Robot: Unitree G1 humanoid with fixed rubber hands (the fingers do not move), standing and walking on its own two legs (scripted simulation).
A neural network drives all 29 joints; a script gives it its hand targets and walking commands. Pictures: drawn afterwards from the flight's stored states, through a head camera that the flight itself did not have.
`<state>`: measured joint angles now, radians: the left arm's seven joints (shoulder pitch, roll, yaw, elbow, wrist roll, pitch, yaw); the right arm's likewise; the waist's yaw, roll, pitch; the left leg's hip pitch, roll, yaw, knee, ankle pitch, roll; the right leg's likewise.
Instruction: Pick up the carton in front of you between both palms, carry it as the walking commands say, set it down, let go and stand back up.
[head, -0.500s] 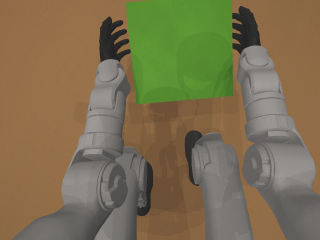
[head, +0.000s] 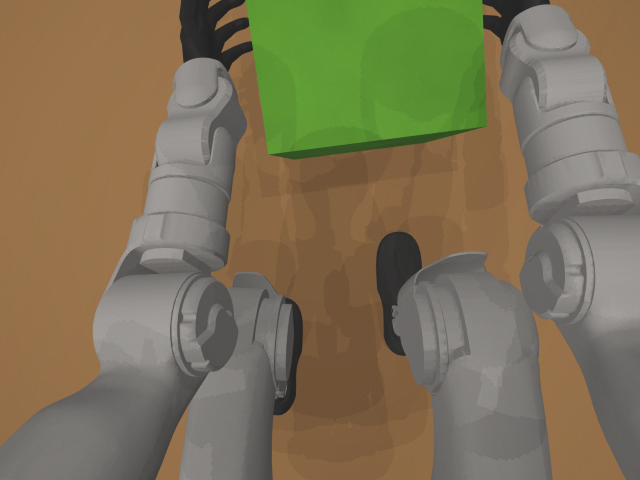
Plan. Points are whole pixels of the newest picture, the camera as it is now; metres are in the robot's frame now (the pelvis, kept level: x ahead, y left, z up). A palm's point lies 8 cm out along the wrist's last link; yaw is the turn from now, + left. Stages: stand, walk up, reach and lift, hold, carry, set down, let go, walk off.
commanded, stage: set down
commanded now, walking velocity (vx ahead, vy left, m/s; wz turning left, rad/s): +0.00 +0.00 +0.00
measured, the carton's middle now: (356, 64) +0.54 -0.11 -0.25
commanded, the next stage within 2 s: none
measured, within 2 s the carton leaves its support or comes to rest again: rests again in 0.10 s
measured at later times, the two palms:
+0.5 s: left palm (200, 60) +0.55 +0.05 -0.16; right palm (509, 13) +0.53 -0.25 -0.16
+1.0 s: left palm (206, 95) +0.53 +0.07 -0.20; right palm (531, 58) +0.49 -0.29 -0.21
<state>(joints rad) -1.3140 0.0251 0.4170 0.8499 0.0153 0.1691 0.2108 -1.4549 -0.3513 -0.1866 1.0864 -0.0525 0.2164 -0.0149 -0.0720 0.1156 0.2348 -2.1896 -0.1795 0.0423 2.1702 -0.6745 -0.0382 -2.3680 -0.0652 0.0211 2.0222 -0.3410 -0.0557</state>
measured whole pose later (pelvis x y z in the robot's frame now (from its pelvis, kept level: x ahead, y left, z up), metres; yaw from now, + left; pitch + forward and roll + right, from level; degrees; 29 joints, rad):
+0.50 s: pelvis +0.00 +0.01 -0.01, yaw +0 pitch +39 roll +2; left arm -1.39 0.03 0.45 0.88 0.10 0.15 0.12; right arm -1.48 -0.38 -0.37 1.09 -0.12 0.16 0.10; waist -0.07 0.10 0.29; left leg -2.22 -0.20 0.05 2.20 -0.66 -0.01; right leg -2.37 -0.08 0.03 2.04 -0.35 -0.03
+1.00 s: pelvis +0.00 +0.00 -0.01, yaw +0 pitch +34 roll +3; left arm -1.41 0.15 0.20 1.05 -0.07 0.10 0.15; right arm -1.47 -0.51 -0.23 1.28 0.06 0.01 0.01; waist -0.05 0.08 0.43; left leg -2.15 -0.20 0.04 2.24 -0.68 -0.04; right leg -2.32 -0.08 0.02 2.08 -0.36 -0.05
